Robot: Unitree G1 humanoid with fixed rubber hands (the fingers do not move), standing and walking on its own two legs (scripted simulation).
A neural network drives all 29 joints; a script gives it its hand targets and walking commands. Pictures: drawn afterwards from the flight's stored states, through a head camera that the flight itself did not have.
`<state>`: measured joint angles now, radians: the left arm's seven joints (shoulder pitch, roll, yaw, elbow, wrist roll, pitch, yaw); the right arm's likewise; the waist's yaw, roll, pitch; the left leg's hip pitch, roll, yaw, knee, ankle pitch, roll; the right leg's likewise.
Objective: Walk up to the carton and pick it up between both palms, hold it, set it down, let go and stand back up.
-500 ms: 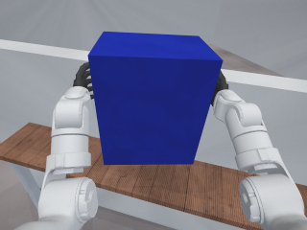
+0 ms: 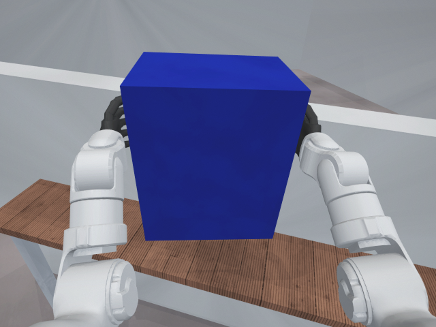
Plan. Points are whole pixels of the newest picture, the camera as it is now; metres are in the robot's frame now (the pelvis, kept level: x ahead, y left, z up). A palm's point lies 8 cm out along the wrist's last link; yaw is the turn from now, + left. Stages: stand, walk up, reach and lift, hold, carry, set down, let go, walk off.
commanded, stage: hold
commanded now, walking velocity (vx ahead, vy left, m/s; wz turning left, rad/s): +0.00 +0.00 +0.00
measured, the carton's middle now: (211, 149) +0.38 +0.01 +0.22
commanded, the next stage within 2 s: set down in 0.86 s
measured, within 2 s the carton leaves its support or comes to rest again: neither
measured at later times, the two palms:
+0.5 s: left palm (112, 135) +0.37 +0.18 +0.25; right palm (306, 137) +0.36 -0.16 +0.26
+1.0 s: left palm (115, 135) +0.37 +0.18 +0.25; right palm (306, 138) +0.37 -0.16 +0.25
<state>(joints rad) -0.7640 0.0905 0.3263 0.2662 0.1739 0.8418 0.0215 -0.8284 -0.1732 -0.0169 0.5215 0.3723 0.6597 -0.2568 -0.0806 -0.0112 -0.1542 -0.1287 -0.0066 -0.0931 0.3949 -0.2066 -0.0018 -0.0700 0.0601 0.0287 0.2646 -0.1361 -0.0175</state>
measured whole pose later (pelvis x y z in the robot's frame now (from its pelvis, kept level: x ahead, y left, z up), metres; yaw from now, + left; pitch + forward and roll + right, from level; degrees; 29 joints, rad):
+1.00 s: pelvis +0.01 +0.00 +0.00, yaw +1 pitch -3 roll -2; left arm -0.77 0.08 0.33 0.24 0.19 0.83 0.02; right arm -0.84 -0.17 -0.02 0.52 0.34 0.64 -0.23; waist -0.10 -0.01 -0.14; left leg -0.12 -0.02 -0.10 0.39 -0.21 0.00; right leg -0.06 0.05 0.02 0.27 -0.15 -0.02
